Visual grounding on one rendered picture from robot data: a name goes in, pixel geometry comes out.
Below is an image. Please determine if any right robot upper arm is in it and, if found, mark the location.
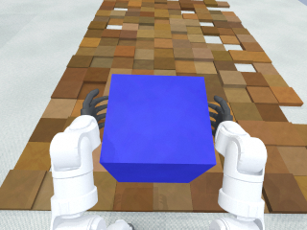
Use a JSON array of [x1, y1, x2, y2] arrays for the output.
[[209, 217, 260, 230]]

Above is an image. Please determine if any robot right forearm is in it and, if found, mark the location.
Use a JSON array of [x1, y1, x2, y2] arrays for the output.
[[214, 121, 268, 230]]

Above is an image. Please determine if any left robot upper arm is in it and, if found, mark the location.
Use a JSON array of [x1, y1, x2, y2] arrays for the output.
[[55, 215, 106, 230]]

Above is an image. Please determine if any left robot hand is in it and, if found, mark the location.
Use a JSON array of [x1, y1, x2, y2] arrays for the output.
[[81, 88, 109, 129]]

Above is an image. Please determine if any right robot hand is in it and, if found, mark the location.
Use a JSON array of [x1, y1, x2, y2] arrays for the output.
[[207, 95, 233, 137]]

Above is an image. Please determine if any robot left forearm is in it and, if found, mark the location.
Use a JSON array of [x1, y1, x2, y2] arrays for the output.
[[49, 115, 101, 230]]

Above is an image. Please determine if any carton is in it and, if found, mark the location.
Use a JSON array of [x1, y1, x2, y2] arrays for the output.
[[99, 74, 217, 183]]

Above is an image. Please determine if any robot left shin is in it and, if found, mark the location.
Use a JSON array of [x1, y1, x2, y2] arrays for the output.
[[115, 219, 127, 224]]

